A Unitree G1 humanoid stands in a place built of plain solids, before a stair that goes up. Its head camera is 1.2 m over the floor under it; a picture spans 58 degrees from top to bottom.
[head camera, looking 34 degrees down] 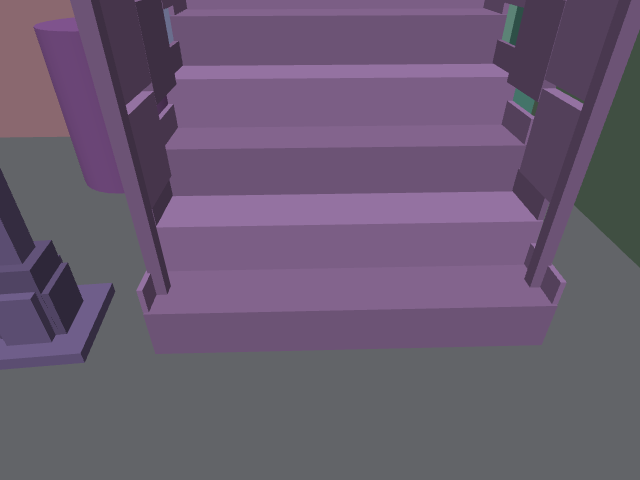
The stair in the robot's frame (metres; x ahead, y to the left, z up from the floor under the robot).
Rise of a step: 0.19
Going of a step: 0.23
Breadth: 1.40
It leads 2 degrees to the left of straight ahead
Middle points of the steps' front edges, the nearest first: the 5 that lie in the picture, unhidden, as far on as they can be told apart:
1.07 -0.11 0.19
1.30 -0.10 0.39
1.53 -0.10 0.58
1.77 -0.09 0.78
2.00 -0.08 0.97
